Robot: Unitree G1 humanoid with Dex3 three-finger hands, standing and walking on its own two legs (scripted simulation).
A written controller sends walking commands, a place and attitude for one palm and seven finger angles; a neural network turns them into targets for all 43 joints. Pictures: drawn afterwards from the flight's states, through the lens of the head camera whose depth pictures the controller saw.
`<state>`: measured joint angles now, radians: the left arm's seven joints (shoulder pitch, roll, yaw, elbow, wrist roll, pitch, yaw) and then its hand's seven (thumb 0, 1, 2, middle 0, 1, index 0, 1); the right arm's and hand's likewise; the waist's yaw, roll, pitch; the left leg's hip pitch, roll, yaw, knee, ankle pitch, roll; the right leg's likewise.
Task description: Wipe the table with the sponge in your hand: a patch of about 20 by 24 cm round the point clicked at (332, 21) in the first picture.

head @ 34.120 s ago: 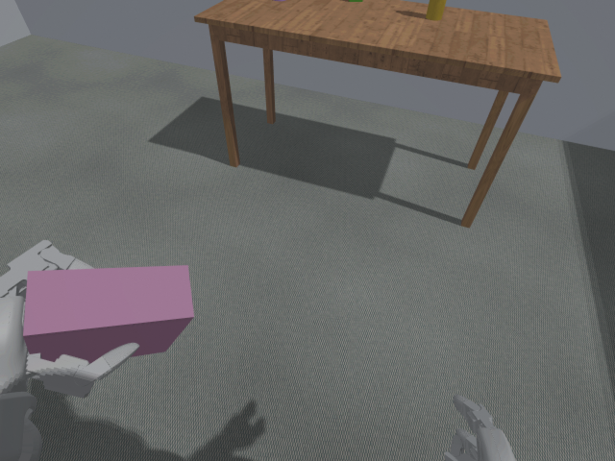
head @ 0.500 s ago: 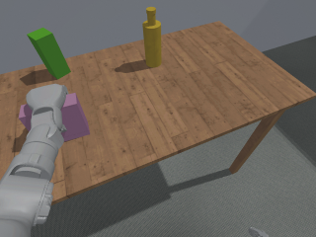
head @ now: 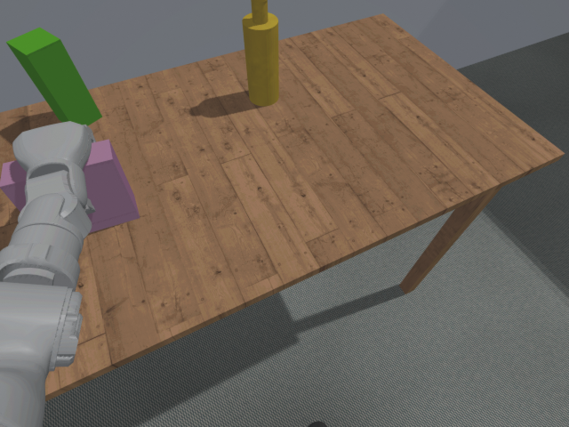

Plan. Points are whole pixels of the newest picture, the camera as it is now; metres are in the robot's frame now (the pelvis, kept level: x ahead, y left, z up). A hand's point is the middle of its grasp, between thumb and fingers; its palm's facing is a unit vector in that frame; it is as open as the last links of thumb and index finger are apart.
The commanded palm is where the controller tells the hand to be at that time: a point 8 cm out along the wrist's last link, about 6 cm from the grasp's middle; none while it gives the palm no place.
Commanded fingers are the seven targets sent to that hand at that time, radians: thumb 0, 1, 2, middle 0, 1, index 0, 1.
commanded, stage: slide back across to the first lane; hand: left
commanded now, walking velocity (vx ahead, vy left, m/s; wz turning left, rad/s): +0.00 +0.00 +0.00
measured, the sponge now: (83, 202) +0.45 +0.31 +0.03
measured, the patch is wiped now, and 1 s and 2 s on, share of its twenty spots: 0.85 0.95 0.95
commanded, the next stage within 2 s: wipe back along the first lane in 0.52 s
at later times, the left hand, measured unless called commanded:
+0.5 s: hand (34, 184) +0.44 +0.36 +0.08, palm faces -0.11 -0.04 -0.99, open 9.6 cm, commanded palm +0.42 +0.35 +0.13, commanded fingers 0.00 0.10 1.30 -1.20 -1.60 -1.20 -1.60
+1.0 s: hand (22, 204) +0.41 +0.36 +0.07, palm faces -0.07 -0.02 -1.00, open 9.6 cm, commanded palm +0.37 +0.34 +0.11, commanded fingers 0.00 0.10 1.30 -1.20 -1.60 -1.20 -1.60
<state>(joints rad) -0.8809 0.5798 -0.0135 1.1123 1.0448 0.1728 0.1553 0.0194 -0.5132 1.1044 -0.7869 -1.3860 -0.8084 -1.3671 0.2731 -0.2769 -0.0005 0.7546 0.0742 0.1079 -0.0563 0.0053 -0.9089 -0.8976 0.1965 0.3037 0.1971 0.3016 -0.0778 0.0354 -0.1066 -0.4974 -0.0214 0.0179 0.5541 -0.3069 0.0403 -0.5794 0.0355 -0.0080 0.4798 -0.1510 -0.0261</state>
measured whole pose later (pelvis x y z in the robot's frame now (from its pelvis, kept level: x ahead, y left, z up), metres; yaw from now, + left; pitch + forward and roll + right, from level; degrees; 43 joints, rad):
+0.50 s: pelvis +0.03 +0.02 +0.01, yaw +1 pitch +12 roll -2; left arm -0.73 0.60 0.03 0.95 1.03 0.12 0.09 0.00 -0.50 1.10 -0.77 -1.40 -0.79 -1.39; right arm 0.21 -0.28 0.00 0.71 0.08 0.13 -0.05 0.00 -0.91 -0.90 0.20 0.30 0.20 0.30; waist -0.02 0.04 -0.09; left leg -0.36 -0.04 0.00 0.48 -0.32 0.06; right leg -0.44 0.02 -0.02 0.42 -0.18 -0.01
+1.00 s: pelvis +0.04 +0.02 +0.01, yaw +2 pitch +10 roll -2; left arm -0.53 0.56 0.00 0.69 0.99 0.18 0.09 0.00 -0.48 1.09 -0.76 -1.41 -0.77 -1.40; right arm 0.20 -0.28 0.00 0.70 0.08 0.15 -0.03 0.01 -0.91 -0.90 0.20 0.30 0.20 0.30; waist 0.02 0.06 -0.09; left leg -0.32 -0.04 -0.01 0.48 -0.33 0.06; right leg -0.40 0.01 -0.03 0.42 -0.20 0.00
